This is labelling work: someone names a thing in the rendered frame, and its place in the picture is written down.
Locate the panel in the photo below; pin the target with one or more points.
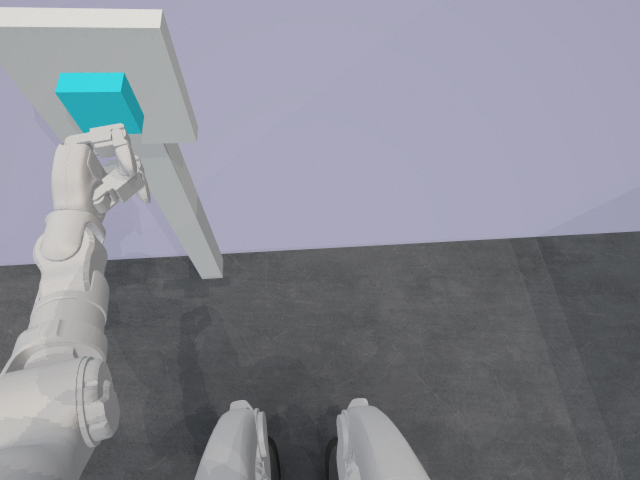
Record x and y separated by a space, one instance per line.
37 44

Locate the robot right shin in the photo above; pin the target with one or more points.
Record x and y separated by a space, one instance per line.
349 471

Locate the robot left shin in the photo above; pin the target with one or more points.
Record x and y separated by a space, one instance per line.
263 469

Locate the robot left upper arm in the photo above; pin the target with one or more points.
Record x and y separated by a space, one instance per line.
53 416

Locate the left robot forearm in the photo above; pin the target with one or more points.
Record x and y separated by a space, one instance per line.
70 310

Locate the button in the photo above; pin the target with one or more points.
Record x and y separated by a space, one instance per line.
100 99

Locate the robot shin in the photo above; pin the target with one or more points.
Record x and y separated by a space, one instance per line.
349 471
263 469

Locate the left robot hand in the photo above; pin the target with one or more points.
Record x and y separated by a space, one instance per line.
77 174

